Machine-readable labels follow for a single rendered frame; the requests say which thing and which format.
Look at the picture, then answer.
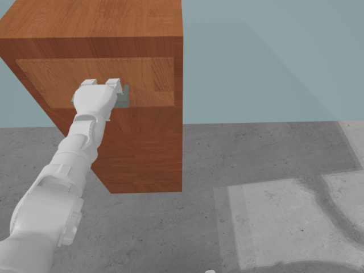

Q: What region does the robot left upper arm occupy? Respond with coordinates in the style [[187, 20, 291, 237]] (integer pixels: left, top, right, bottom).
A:
[[0, 186, 84, 273]]

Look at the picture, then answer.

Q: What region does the robot left hand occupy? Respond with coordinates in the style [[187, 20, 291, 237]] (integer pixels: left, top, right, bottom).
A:
[[73, 78, 123, 121]]

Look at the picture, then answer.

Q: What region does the cabinet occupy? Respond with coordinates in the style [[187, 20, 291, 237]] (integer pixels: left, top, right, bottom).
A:
[[0, 0, 183, 194]]

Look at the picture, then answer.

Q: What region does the handle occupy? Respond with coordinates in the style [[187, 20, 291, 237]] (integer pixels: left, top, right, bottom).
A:
[[71, 85, 130, 108]]

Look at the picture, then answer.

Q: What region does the left robot forearm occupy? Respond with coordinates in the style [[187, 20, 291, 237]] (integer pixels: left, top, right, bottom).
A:
[[10, 111, 106, 235]]

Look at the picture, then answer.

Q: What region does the drawer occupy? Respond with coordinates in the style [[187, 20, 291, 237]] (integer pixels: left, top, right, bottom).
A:
[[16, 57, 174, 108]]

